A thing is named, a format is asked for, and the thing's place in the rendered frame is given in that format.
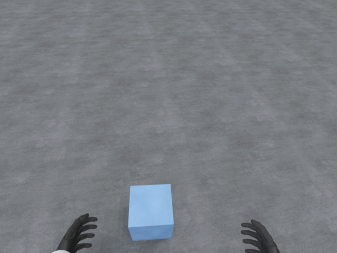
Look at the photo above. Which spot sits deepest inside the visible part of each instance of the carton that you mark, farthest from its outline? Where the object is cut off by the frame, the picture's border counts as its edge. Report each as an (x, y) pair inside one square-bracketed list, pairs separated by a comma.
[(150, 212)]

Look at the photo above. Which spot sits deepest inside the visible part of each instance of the robot right hand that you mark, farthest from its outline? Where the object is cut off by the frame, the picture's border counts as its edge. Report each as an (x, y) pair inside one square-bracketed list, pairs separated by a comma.
[(265, 242)]

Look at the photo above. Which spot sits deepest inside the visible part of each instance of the robot left hand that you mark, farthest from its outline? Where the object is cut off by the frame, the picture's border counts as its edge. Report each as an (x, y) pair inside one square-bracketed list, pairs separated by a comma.
[(72, 237)]

